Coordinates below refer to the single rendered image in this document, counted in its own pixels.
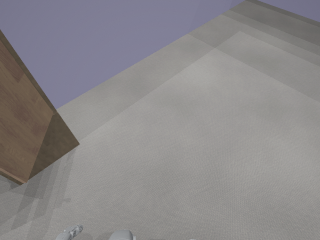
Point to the cupboard door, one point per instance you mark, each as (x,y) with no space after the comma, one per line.
(24,119)

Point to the robot left thigh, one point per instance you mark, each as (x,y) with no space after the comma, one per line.
(123,234)

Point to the left robot hand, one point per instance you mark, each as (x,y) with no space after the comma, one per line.
(70,232)

